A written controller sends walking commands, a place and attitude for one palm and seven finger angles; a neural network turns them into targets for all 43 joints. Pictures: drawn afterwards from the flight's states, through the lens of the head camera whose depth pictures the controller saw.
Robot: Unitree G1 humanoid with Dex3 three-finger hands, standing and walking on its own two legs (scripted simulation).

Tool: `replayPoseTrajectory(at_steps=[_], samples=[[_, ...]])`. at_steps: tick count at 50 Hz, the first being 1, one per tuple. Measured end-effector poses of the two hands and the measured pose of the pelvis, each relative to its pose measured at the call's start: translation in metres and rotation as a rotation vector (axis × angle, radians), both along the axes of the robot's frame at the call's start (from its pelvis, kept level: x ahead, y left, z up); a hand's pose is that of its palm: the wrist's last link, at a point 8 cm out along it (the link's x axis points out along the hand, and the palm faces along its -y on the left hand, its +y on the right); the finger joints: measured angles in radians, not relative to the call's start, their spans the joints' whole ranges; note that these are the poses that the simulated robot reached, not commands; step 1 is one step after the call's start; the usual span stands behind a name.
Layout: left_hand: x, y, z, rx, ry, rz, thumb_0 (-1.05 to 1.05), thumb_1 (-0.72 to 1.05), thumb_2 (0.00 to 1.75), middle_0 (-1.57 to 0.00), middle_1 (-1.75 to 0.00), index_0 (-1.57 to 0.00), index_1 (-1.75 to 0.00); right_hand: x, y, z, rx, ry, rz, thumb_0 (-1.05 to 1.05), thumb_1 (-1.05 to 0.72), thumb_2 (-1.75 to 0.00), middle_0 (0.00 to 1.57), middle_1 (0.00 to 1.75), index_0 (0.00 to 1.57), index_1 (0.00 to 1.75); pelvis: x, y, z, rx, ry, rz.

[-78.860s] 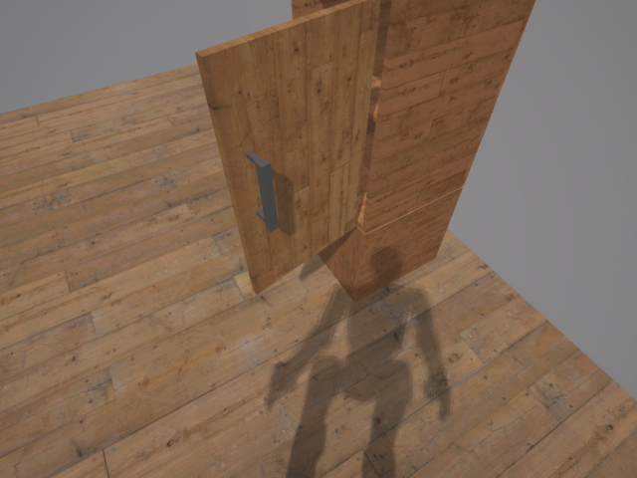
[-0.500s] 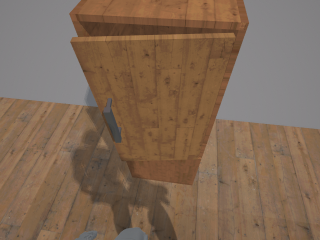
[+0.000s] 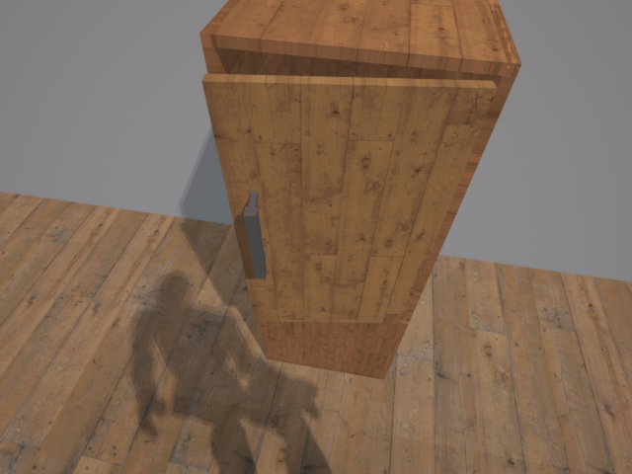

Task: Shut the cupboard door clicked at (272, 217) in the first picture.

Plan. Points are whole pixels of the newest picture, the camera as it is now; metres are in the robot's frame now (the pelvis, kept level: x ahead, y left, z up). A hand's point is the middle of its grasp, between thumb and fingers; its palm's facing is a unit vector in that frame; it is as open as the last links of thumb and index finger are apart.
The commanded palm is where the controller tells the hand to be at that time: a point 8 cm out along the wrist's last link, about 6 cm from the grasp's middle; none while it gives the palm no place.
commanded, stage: come to a stop and stand still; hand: left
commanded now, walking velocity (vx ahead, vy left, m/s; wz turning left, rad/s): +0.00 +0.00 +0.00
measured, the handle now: (257, 237) +0.46 +0.14 -0.01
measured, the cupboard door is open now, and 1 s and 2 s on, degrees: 9 9 9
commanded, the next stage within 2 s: look again from close up in 0.20 s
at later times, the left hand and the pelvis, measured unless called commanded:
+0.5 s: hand out of the picture +0.00 +0.18 -0.18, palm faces -0.02 -0.98 -0.21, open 7.3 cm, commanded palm none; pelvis -0.01 +0.00 +0.00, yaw +0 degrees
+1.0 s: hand (173, 459) +0.15 +0.20 -0.08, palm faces +0.24 -0.95 -0.19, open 7.3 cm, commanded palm +0.10 +0.23 -0.07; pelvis +0.01 +0.00 -0.01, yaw +1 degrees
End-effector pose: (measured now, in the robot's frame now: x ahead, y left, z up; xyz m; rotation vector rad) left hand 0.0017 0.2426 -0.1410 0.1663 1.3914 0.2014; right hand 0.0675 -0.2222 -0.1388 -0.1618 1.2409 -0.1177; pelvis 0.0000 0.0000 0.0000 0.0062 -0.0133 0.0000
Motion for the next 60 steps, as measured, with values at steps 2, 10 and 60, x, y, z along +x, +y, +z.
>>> replayPoseTrajectory(at_steps=[2, 10, 60], samples=[[-0.006, -0.007, 0.003, -0.012, 0.011, -0.013, 0.01, 0.91, 0.90, -0.20, -0.30, -0.20, -0.30, -0.015, -0.003, 0.000, 0.001, 0.017, -0.027, 0.00, -0.92, -0.90, 0.20, 0.30, 0.21, 0.30, -0.002, 0.000, 0.003, -0.002, -0.004, -0.001], [-0.008, -0.032, -0.001, -0.068, 0.001, -0.034, 0.01, 0.91, 0.89, -0.20, -0.30, -0.20, -0.30, -0.080, -0.016, 0.003, -0.024, 0.145, -0.076, 0.00, -0.92, -0.90, 0.20, 0.30, 0.20, 0.30, -0.008, -0.005, 0.007, -0.004, -0.019, -0.007], [0.150, -0.027, 0.104, -0.112, -1.408, -0.167, 0.00, 0.91, 0.89, -0.33, -0.44, -0.33, -0.44, 0.119, -0.044, 0.020, -0.072, -0.735, 0.128, 0.01, -0.91, -0.90, 0.20, 0.30, 0.20, 0.30, -0.018, -0.027, -0.077, 0.010, 0.211, 0.025]])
